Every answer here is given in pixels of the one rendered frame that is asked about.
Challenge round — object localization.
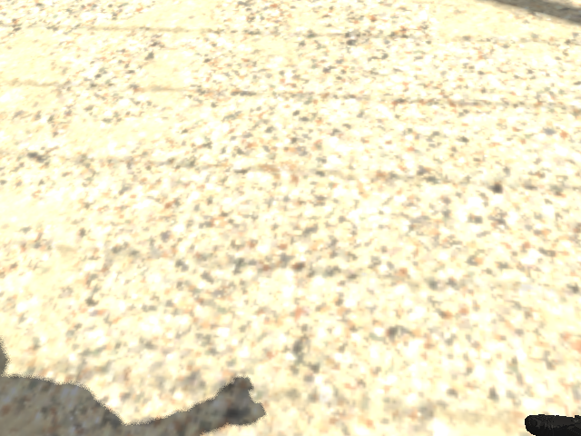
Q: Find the robot right hand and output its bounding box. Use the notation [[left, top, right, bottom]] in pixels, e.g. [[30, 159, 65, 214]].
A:
[[525, 414, 581, 436]]

